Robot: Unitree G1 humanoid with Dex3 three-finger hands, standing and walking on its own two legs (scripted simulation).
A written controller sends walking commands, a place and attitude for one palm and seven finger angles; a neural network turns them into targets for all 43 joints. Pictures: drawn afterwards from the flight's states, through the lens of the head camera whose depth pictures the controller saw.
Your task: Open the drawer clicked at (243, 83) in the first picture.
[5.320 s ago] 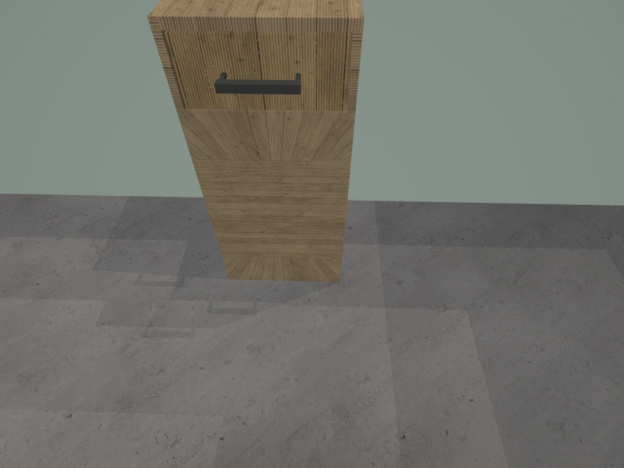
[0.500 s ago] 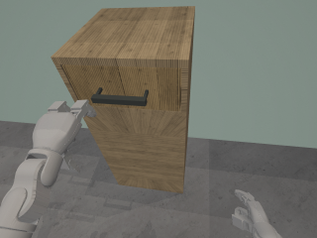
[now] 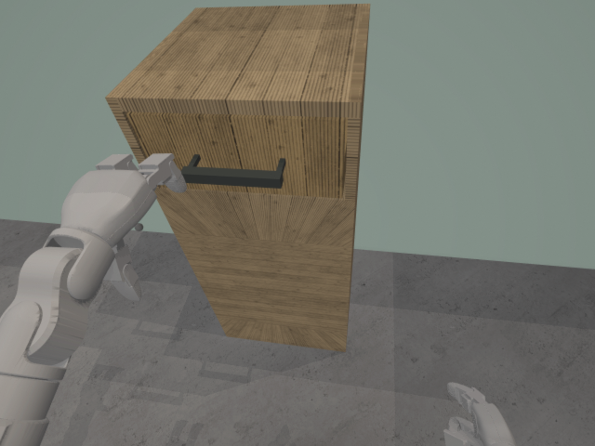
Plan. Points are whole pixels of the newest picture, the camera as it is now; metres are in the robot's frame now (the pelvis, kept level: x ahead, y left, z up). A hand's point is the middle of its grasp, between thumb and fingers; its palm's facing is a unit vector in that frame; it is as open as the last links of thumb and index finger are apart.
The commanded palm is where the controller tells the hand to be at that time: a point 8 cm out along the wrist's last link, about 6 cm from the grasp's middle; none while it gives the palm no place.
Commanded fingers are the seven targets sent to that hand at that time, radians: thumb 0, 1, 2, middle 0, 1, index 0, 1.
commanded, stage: raise the hand with hooked fingers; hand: left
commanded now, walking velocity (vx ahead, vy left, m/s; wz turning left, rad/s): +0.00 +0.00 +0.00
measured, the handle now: (234, 169) +0.54 +0.20 +0.06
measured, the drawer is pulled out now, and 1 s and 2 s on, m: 0.00 0.00 0.00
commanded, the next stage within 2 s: move the hooked fingers above the handle in 0.12 s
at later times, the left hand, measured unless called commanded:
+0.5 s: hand (163, 219) +0.33 +0.22 +0.15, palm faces +0.07 -0.07 -1.00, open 13.8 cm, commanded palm +0.32 +0.22 +0.22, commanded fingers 0.00 -0.50 0.30 -0.30 -1.20 -0.30 -1.20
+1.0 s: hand (190, 191) +0.41 +0.21 +0.14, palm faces +0.03 -0.06 -1.00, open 13.8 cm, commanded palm +0.38 +0.21 +0.20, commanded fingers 0.00 -0.50 0.30 -0.30 -1.20 -0.30 -1.20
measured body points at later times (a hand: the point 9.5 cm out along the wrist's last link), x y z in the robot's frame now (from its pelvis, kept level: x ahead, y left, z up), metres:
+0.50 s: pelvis +0.00 -0.01 +0.00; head +0.01 -0.05 +0.45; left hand +0.32 +0.22 +0.21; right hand +0.21 -0.22 -0.11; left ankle +0.05 +0.10 -0.74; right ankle -0.02 -0.12 -0.74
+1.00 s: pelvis +0.03 -0.02 +0.00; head +0.05 -0.05 +0.44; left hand +0.40 +0.21 +0.19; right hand +0.18 -0.27 -0.13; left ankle +0.05 +0.10 -0.74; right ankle -0.02 -0.12 -0.74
